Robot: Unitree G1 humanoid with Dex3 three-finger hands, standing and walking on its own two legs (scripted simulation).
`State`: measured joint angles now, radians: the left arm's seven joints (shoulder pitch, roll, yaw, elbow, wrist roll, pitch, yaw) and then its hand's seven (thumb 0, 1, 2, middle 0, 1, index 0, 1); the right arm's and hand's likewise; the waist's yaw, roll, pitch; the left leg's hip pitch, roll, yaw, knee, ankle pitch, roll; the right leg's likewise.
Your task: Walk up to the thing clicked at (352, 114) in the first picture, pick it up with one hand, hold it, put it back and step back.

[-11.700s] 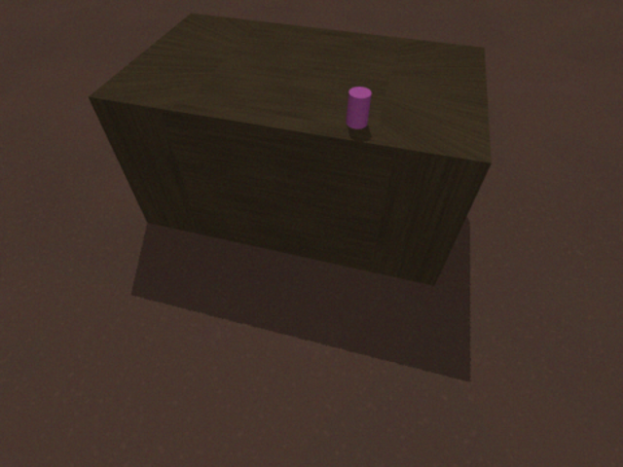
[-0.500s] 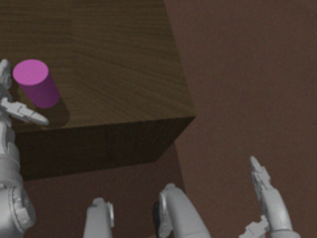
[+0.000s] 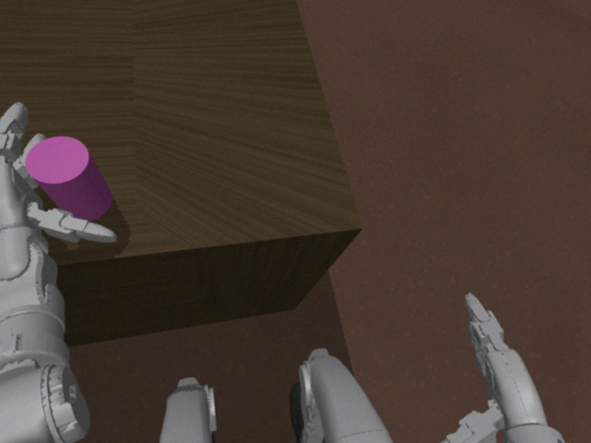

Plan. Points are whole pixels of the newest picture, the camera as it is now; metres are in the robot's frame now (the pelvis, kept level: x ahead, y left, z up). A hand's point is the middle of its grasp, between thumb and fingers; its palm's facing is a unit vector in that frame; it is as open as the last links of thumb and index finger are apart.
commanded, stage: close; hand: left
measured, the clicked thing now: (74, 181) +0.47 +0.22 +0.00
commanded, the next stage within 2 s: settle in 0.60 s
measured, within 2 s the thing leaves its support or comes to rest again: leaves its support in 0.98 s
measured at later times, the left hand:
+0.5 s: hand (68, 176) +0.48 +0.23 +0.00, palm faces +0.15 -0.99 +0.01, open 13.1 cm
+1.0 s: hand (79, 182) +0.46 +0.21 +0.01, palm faces +0.14 -0.99 -0.01, open 8.8 cm
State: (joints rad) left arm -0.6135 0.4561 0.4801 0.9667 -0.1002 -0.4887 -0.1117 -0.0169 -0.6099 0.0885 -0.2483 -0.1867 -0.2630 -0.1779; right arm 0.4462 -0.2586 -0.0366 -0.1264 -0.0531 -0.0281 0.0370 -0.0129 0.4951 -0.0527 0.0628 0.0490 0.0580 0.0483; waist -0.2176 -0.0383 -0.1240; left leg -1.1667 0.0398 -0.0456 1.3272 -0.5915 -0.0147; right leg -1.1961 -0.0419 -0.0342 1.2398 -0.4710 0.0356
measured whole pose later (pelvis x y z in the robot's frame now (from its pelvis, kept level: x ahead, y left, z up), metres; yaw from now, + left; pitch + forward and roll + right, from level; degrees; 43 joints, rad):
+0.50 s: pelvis -0.01 +0.00 +0.00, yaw +0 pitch +26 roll -4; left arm -0.71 0.54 0.46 1.07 -0.09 -0.49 -0.16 -0.01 -0.54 0.37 -0.70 -0.59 -0.72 -0.58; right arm 0.45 -0.27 -0.01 -0.17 -0.05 -0.04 0.04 -0.01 0.49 -0.05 0.06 0.05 0.06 0.05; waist -0.25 -0.05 -0.13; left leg -1.22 0.04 -0.06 1.34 -0.57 -0.02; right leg -1.23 -0.04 -0.05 1.23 -0.45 0.03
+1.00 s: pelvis +0.00 +0.00 +0.01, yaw +0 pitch +23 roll -3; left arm -0.60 0.44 0.42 0.95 -0.08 -0.45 -0.10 0.01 -0.28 1.14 -0.76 -1.05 -0.80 -1.07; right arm 0.45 -0.25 -0.02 -0.14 -0.05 -0.01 0.04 -0.01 0.49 -0.06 0.06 0.05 0.06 0.05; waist -0.22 -0.04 -0.13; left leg -1.12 0.04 -0.04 1.29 -0.58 -0.01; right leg -1.15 -0.04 -0.03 1.19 -0.45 0.04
